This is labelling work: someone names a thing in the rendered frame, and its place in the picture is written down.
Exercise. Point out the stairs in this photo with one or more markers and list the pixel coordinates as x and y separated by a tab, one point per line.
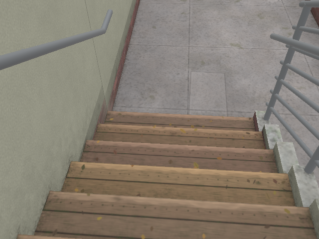
173	176

